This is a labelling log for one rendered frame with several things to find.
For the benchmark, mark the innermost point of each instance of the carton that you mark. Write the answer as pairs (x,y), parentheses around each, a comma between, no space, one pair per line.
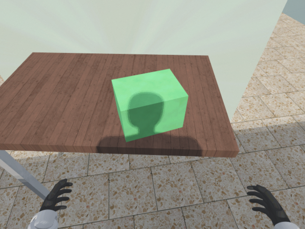
(149,103)

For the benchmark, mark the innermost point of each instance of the robot left hand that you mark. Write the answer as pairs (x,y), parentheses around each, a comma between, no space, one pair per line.
(52,198)

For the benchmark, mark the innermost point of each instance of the robot right hand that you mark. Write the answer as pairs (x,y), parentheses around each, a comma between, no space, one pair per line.
(272,207)

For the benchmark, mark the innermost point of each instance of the robot left forearm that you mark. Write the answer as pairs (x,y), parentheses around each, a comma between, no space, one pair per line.
(45,219)

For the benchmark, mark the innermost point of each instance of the table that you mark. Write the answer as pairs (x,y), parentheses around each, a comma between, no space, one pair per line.
(64,102)

